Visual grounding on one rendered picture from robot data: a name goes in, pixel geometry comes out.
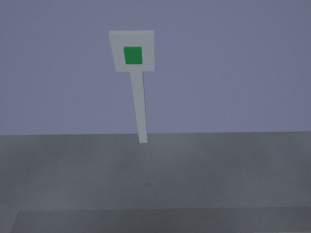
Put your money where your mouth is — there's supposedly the button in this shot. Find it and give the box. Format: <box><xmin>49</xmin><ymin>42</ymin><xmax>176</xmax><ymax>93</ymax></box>
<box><xmin>123</xmin><ymin>47</ymin><xmax>143</xmax><ymax>65</ymax></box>

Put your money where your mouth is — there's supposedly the panel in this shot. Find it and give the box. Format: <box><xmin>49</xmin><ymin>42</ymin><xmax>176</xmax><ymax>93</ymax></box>
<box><xmin>108</xmin><ymin>30</ymin><xmax>155</xmax><ymax>143</ymax></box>

